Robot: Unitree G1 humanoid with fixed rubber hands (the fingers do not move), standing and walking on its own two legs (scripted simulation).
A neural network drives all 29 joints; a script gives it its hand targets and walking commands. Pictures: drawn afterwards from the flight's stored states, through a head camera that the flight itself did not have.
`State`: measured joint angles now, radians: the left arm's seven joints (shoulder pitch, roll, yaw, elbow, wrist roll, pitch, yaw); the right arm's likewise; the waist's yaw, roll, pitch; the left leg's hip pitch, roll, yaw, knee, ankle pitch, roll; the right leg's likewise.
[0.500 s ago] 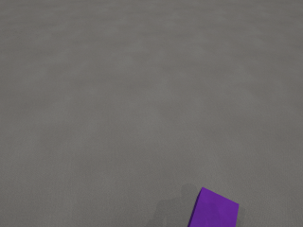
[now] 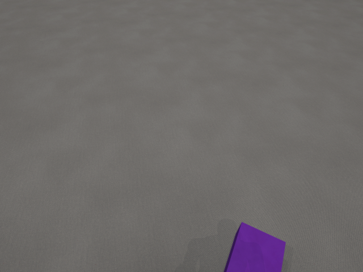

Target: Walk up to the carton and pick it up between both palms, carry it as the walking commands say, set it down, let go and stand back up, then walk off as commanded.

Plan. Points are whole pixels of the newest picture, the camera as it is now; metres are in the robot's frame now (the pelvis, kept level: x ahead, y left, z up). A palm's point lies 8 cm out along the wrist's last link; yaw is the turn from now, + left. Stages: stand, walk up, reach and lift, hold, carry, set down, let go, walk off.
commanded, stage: stand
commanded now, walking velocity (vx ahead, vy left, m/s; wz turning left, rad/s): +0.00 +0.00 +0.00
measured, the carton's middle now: (251, 267) +0.33 -0.31 -0.70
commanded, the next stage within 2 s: walk off in 0.56 s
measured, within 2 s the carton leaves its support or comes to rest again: neither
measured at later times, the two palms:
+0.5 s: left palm out of the picture +0.04 +0.28 -0.12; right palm out of the picture +0.03 -0.30 -0.12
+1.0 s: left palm out of the picture +0.02 +0.28 -0.13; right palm out of the picture +0.01 -0.30 -0.13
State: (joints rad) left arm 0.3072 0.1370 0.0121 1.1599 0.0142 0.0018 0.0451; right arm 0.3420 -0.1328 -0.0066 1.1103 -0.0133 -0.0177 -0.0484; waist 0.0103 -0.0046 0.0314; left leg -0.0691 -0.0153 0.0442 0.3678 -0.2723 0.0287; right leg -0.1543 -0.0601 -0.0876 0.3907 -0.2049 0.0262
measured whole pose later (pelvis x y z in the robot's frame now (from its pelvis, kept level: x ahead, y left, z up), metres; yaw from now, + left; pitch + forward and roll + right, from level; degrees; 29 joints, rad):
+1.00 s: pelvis -0.06 -0.01 -0.01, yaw +1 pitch -1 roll +0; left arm 0.08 0.33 0.02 1.02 0.02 0.05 0.01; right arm 0.13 -0.33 -0.01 1.00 0.01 0.06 -0.01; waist 0.01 -0.01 0.12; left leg -0.36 0.00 0.02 0.87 -0.50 -0.01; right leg -0.31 -0.06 -0.10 0.50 -0.16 -0.01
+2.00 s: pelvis -0.28 +0.02 +0.00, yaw +0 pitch -2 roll +0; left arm 0.26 0.18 0.02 1.08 0.01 0.00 0.03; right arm 0.26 -0.17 -0.01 1.11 -0.01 0.00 -0.03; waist 0.00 -0.01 0.04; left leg -0.14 0.01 0.01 0.36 -0.20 -0.01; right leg -0.09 0.00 -0.04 0.36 -0.23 -0.01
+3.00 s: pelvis -0.29 +0.02 +0.00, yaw +0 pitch -2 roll +0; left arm 0.28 0.23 0.04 1.08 0.02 -0.03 0.03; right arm 0.26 -0.23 -0.02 1.07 -0.02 -0.02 -0.03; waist 0.00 0.00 0.05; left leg -0.17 0.01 0.00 0.41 -0.21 0.00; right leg -0.13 0.00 -0.04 0.40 -0.25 -0.01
